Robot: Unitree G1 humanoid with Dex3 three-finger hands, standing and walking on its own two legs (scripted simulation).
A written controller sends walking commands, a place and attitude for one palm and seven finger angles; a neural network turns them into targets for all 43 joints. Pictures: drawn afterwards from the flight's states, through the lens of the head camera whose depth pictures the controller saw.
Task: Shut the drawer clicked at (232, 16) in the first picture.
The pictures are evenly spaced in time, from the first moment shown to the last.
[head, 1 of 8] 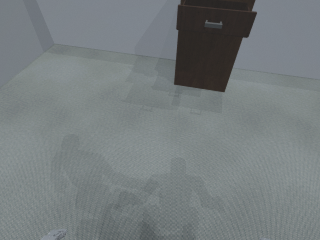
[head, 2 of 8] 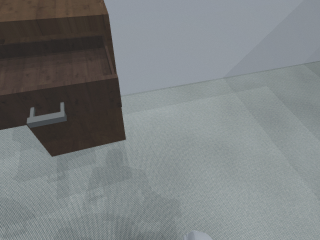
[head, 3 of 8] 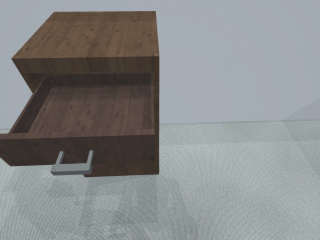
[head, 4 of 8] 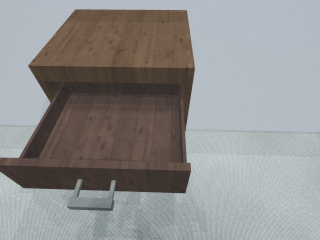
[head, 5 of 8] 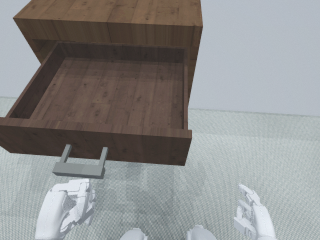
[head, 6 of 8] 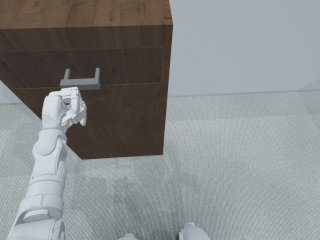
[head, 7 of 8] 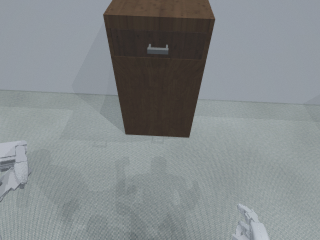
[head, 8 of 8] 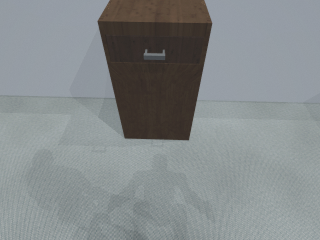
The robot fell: no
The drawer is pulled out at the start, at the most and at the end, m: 0.30 0.30 0.00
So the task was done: yes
